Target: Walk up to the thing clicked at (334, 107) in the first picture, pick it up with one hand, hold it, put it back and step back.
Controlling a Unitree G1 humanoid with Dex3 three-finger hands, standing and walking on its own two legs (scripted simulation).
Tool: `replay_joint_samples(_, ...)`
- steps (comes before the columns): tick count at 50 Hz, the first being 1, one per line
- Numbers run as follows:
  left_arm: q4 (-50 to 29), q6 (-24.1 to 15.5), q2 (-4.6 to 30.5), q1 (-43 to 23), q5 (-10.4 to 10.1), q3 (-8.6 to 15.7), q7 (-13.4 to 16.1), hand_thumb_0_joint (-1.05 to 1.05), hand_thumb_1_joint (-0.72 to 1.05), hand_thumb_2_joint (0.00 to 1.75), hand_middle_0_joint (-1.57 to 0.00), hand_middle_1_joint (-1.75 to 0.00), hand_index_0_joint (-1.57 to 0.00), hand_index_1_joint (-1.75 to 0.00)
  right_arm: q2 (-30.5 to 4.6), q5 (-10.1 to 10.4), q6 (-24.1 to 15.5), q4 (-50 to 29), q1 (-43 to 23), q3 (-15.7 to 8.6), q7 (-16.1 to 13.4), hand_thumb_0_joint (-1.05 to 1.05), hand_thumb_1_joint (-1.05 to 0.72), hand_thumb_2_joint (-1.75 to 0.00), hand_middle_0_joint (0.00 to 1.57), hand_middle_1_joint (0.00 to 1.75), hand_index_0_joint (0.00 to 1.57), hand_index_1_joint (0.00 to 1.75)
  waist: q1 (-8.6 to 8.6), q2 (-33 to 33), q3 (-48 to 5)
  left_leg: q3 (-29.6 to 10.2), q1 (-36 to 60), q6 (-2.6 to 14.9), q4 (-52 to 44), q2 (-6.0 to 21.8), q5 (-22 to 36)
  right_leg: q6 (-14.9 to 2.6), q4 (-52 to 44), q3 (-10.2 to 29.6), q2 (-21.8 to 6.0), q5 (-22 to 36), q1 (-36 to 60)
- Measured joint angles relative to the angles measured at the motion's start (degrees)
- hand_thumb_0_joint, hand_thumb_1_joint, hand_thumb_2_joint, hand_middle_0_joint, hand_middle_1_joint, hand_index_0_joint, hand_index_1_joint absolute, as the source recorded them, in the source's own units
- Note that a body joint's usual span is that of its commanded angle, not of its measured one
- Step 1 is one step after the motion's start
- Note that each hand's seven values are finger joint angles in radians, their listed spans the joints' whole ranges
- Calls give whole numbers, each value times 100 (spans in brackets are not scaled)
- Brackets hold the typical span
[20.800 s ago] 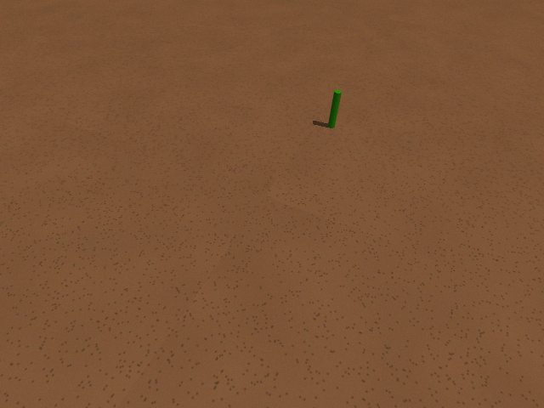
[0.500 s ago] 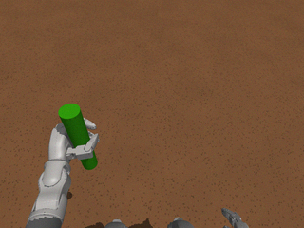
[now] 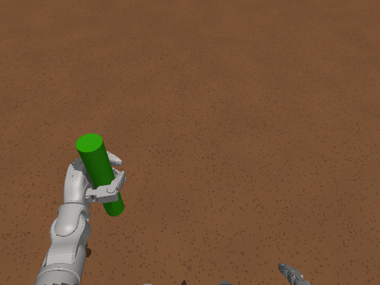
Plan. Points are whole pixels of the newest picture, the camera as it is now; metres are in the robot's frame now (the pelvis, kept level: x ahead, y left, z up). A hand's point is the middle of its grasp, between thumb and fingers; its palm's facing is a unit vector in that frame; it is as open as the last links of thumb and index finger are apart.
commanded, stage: hold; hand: left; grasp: from the side
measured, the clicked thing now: (104, 181) +0.33 +0.18 +0.03
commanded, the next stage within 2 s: none
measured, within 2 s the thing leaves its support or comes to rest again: neither
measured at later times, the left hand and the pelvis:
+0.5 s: hand (110, 179) +0.32 +0.16 +0.05, palm faces +0.07 -1.00 -0.03, open 5.7 cm; pelvis -0.01 +0.00 +0.01, yaw +0 degrees
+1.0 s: hand (109, 180) +0.32 +0.16 +0.06, palm faces +0.06 -1.00 -0.03, open 5.7 cm; pelvis -0.01 +0.00 +0.01, yaw +0 degrees
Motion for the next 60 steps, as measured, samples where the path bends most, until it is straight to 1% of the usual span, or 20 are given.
replay_joint_samples(5,-45,-4,-3,5,29,-8,67,2,14,111,-100,-113,-98,-112,20,-6,4,25,-7,13,-12,1,-91,-90,20,30,21,30,4,-18,35,-2,104,-3,-75,-1,44,-5,-67,-3,0,38,103)
replay_joint_samples(14,-19,44,24,9,48,-74,53,2,14,111,-100,-113,-97,-112,7,15,2,17,-7,6,-6,1,-91,-90,20,30,21,30,5,-7,68,6,279,-12,-222,3,128,-13,-213,2,6,123,275)
replay_joint_samples(19,-24,47,-22,16,19,-63,101,2,14,111,-100,-113,-97,-112,0,20,-24,57,-11,13,-12,1,-91,-90,20,30,21,30,15,-3,89,3,386,-10,-305,0,171,-11,-291,-3,4,160,383)
replay_joint_samples(22,20,52,-14,-23,59,-61,119,2,14,111,-100,-113,-97,-112,5,20,-34,77,-28,15,-15,1,-91,-90,20,30,21,30,16,-8,100,4,423,-12,-345,-2,197,-14,-325,-3,3,182,418)
replay_joint_samples(27,144,30,-15,-109,56,-45,95,2,14,111,-100,-113,-97,-112,11,21,-70,88,-69,4,8,1,-90,-90,20,30,21,30,11,-20,151,6,434,-13,-383,-5,235,-17,-355,0,1,215,424)
replay_joint_samples(36,-59,24,-46,73,55,-117,118,2,15,111,-100,-113,-97,-112,-7,21,-97,121,-32,4,-11,1,-91,-90,20,30,20,30,26,-4,129,23,562,-7,-476,-3,252,-9,-452,14,4,239,549)
replay_joint_samples(43,194,-13,-28,-159,66,22,147,2,15,111,-100,-113,-97,-112,25,5,-112,155,-95,3,10,1,-91,-90,20,30,20,30,14,-29,158,26,535,-6,-477,-5,268,-9,-451,18,3,255,519)
replay_joint_samples(46,139,-34,0,-101,59,2,104,2,15,111,-100,-113,-97,-112,28,13,-115,137,-76,-12,31,1,-91,-90,20,30,20,30,17,-31,184,38,548,-6,-501,-5,276,-9,-470,30,4,265,526)
replay_joint_samples(51,103,-56,-40,18,43,-120,60,2,15,111,-100,-113,-97,-112,-13,16,-129,159,-17,-34,51,1,-91,-90,20,30,21,30,40,9,151,29,560,0,-511,-11,265,-2,-497,20,-2,258,551)
replay_joint_samples(60,51,-76,-85,-15,73,-41,176,2,15,111,-100,-113,-97,-112,21,-4,-117,175,-33,-12,31,1,-91,-90,20,30,20,30,25,-28,153,34,579,-3,-517,-10,259,-3,-488,26,-1,247,561)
